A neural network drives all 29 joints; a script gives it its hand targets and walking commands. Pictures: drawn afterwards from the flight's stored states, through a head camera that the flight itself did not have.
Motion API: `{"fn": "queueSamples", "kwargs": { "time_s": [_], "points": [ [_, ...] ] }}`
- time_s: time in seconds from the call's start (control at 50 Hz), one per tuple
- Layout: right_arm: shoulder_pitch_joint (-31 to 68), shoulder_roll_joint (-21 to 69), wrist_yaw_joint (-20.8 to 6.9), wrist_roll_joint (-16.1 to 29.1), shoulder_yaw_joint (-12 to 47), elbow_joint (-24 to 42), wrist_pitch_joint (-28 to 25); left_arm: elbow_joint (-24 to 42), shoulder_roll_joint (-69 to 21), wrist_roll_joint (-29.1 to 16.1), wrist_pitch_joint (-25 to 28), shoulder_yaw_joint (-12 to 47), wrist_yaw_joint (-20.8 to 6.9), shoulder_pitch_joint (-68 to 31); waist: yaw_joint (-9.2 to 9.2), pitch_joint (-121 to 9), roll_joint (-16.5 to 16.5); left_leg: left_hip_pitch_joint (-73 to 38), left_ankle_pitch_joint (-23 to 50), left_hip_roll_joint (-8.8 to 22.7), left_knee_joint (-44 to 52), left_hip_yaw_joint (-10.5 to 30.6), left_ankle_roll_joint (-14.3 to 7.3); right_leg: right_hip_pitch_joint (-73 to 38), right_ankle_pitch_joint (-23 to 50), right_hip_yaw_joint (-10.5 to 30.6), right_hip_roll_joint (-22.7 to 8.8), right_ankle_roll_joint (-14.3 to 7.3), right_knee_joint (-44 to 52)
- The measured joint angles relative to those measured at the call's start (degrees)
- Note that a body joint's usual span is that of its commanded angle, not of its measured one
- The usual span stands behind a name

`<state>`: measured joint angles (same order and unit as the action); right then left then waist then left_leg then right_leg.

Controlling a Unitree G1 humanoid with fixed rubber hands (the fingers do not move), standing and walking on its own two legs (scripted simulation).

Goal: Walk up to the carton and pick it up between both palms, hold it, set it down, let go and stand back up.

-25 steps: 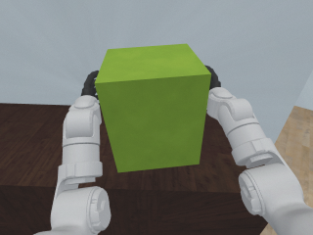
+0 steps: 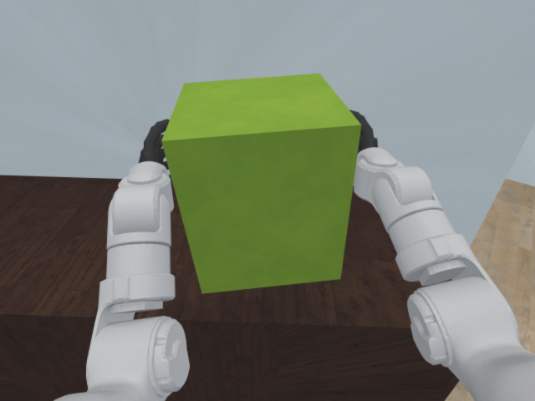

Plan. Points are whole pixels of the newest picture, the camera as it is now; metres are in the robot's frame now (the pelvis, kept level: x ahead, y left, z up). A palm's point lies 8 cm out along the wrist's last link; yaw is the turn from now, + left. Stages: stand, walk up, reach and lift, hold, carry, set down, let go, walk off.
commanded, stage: hold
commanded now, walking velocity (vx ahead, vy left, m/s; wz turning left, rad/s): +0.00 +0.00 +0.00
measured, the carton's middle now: (262, 180) +0.38 +0.00 +0.21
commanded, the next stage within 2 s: none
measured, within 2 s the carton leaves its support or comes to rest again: neither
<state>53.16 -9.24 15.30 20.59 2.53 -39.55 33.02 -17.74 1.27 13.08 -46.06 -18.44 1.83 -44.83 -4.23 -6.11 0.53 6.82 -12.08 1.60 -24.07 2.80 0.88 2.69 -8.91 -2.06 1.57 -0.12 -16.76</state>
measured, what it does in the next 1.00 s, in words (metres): stands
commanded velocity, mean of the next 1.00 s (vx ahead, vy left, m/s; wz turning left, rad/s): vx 0.00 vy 0.00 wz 0.00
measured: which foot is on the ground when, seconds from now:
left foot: down 0.00-1.00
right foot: down 0.00-1.00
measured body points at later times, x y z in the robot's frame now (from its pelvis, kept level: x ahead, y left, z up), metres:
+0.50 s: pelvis +0.00 +0.00 +0.00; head -0.08 +0.02 +0.44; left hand +0.38 +0.16 +0.25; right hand +0.38 -0.15 +0.25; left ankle +0.02 +0.12 -0.75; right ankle +0.01 -0.12 -0.75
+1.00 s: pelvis +0.00 +0.00 +0.00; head -0.07 +0.03 +0.44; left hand +0.39 +0.16 +0.24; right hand +0.39 -0.15 +0.25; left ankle +0.02 +0.12 -0.75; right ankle +0.01 -0.12 -0.75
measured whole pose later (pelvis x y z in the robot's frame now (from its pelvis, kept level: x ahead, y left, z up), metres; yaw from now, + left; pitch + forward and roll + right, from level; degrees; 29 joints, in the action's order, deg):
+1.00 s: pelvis +0.00 +0.00 +0.00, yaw +0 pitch -5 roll -2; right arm 52.6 -9.2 15.2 20.7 2.7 -38.2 32.4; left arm -15.7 1.3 13.5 -46.3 -17.9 1.7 -44.4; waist -4.6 -5.6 1.2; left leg 6.6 -12.4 1.6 -24.1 2.8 1.0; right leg 2.5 -9.2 -1.9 1.6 -0.1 -16.7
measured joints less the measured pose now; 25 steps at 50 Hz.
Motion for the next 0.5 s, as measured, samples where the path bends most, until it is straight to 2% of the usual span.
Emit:
{"fn": "queueSamples", "kwargs": {
  "time_s": [0.12,0.24,0.5],
  "points": [
    [-1.81,0.03,0.21,0.75,0.49,3.09,-0.62,4.03,0.27,-0.91,-0.61,1.54,0.72,1.99,-0.29,-0.88,0.05,0.33,-0.05,-0.05,-0.07,0.19,0.12,0.31,-0.2,-0.18,-0.04,-0.01,-0.18],
    [-2.17,1.33,-0.52,-0.92,-1.62,1.41,-0.6,2.64,-0.78,0.87,-0.97,-0.07,-0.02,1.42,-0.14,-0.37,0.38,-1.5,0.21,-0.31,0.97,0.02,-0.03,-1.01,-0.46,-0.03,-0.32,-0.02,-0.17],
    [-2.52,1.31,-0.45,-1.38,-1.24,2.29,-1.05,2.66,-0.31,0.76,-0.47,0.26,-0.31,1.08,0.02,0.06,0.26,-1.29,0.33,-0.22,0.89,-0.09,-0.03,-0.78,-0.25,0.1,-0.23,-0.04,-0.2]
  ]
}}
